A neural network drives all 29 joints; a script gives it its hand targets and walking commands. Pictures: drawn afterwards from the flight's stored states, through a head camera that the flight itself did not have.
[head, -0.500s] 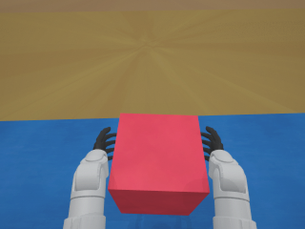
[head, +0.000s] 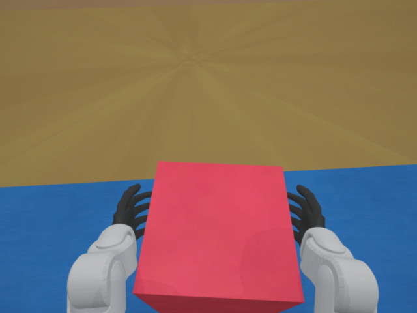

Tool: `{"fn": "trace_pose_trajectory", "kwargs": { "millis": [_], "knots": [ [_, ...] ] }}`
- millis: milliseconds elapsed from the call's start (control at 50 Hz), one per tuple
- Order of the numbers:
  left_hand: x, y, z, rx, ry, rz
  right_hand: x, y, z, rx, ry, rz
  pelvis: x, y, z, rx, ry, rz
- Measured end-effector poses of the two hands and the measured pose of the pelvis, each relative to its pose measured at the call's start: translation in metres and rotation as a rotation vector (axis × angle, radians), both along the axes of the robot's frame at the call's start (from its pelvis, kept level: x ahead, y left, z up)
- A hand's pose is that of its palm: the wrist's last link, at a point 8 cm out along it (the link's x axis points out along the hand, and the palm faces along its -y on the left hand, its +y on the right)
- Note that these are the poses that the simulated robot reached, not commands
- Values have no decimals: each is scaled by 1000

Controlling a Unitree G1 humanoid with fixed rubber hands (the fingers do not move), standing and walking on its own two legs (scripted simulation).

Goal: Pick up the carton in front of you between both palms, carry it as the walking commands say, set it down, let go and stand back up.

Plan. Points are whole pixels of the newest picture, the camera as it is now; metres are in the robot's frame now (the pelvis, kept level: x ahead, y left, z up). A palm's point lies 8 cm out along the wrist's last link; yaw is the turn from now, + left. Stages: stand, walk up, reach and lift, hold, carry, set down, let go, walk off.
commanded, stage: carry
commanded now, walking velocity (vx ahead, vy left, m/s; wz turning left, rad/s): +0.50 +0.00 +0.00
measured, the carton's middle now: (215, 246) +0.24 -0.01 +0.03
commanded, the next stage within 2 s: none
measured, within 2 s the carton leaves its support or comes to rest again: neither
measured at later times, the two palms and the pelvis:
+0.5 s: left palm (146, 124) +0.55 +0.16 +0.09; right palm (262, 120) +0.55 -0.14 +0.09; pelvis +0.32 +0.01 -0.01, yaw -1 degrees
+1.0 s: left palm (167, 61) +0.90 +0.13 +0.10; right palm (252, 60) +0.90 -0.17 +0.10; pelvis +0.67 -0.02 -0.01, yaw +1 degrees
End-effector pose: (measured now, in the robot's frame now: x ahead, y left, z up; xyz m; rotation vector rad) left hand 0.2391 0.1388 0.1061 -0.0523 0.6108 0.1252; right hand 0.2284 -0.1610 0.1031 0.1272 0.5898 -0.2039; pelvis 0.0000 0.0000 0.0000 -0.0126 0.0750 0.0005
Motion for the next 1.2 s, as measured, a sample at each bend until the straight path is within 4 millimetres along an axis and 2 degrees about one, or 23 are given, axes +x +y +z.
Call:
{"fn": "trace_pose_trajectory", "kwargs": {
  "millis": [40, 100, 160, 220, 300, 360, 420, 520, 600, 720, 800, 880, 940, 1020, 1060, 1100, 1200],
  "knots": [
    [21, -5, -8, 5, 12, 22, 29, -5, -7, 8, 11, 20, 23, -9, -5, -8, -3, 17],
    [41, -2, -12, -2, 67, 78, 66, -2, -8, 7, 66, 72, 53, -19, 3, 5, 2, 37],
    [63, 2, -3, -4, 80, 129, 103, 3, 1, 2, 79, 122, 85, -24, 16, 18, 10, 42],
    [95, 4, 11, 3, 54, 150, 139, 5, 12, -3, 52, 148, 119, -26, 24, 35, 15, 39],
    [150, 4, 23, 11, 15, 132, 188, 4, 21, -6, 12, 134, 170, -22, 27, 45, 13, 30],
    [196, 4, 22, 11, 5, 102, 225, 4, 19, -9, 3, 106, 212, -16, 22, 42, 7, 24],
    [244, 8, 10, 4, 15, 75, 264, 8, 9, -17, 13, 79, 258, -7, 13, 34, -1, 13],
    [328, 20, -26, -21, 55, 34, 337, 20, -17, -44, 54, 41, 337, 13, -10, 46, -23, -23],
    [380, 22, -31, -9, 135, -12, 376, 21, -24, -33, 136, -4, 380, 24, 5, 22, -11, -47],
    [453, 21, -13, -21, 109, -43, 444, 22, -2, -47, 112, -27, 455, 27, 26, -12, 4, -41],
    [503, 22, -2, -25, 65, -16, 502, 23, 10, -54, 67, 0, 510, 21, 29, -18, 4, -30],
    [559, 17, 5, -24, 13, 16, 566, 17, 15, -49, 15, 28, 571, 10, 21, -9, -4, -21],
    [607, 7, 4, -16, -14, 32, 617, 6, 9, -34, -13, 39, 620, -2, 9, 2, -12, -9],
    [673, -9, -9, 12, -11, 48, 689, -9, -11, 2, -11, 60, 686, -20, -10, -13, -28, 17],
    [697, -13, -11, 12, 31, 68, 719, -13, -14, 5, 31, 77, 708, -28, -4, -2, -23, 27],
    [718, -14, -6, 8, 50, 91, 746, -14, -7, 4, 50, 98, 729, -34, 5, 12, -16, 36],
    [777, -17, 27, 12, -9, 116, 812, -16, 23, 8, -10, 122, 787, -41, 24, 39, -2, 31]
  ]
}}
